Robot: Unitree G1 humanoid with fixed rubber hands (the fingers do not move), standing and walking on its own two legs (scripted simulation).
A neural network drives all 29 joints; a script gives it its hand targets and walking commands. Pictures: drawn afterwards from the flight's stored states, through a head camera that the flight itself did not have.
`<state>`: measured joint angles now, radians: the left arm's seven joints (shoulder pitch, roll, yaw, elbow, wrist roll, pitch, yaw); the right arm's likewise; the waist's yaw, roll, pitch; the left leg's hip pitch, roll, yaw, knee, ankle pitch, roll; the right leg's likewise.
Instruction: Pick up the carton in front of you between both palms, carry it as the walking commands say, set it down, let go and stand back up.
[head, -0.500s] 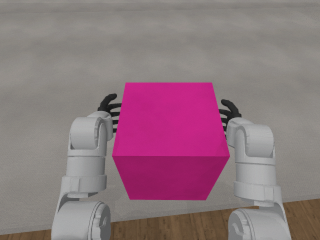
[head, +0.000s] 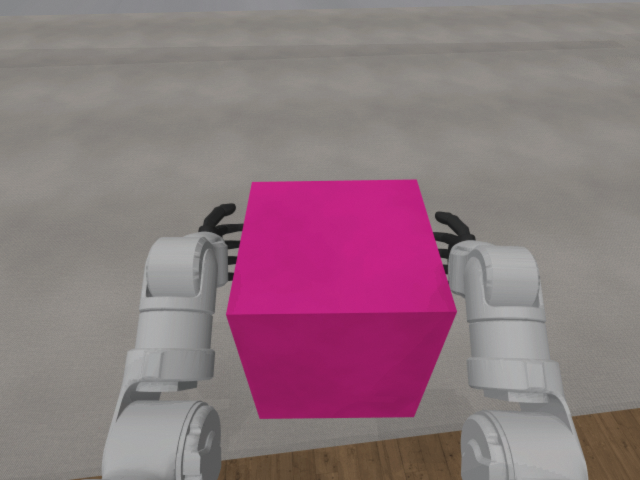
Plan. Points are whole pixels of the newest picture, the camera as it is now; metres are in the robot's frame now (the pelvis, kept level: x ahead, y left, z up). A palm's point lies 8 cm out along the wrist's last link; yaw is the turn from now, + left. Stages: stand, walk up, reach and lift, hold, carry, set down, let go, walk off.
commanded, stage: carry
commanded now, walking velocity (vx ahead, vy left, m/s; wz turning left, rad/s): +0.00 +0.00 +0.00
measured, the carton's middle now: (335, 303) +0.34 +0.00 +0.05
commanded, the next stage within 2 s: none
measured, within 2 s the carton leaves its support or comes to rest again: neither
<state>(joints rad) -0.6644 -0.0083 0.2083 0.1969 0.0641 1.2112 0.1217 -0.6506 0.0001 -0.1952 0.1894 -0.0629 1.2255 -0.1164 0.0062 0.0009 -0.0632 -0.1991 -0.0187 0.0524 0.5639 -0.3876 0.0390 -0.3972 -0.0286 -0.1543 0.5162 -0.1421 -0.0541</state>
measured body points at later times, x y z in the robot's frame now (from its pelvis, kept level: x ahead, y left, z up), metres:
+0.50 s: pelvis -0.01 +0.00 +0.00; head -0.01 +0.00 +0.45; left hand +0.35 +0.15 +0.12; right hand +0.35 -0.15 +0.11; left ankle -0.06 +0.09 -0.73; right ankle +0.08 -0.09 -0.73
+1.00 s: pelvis -0.01 +0.01 +0.00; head -0.02 +0.01 +0.45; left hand +0.35 +0.16 +0.12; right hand +0.35 -0.14 +0.12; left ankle -0.06 +0.09 -0.73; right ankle +0.08 -0.09 -0.73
